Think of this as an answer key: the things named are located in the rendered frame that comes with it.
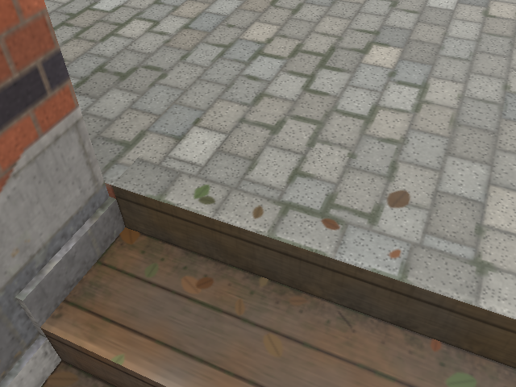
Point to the stairs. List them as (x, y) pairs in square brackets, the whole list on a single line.
[(183, 300)]

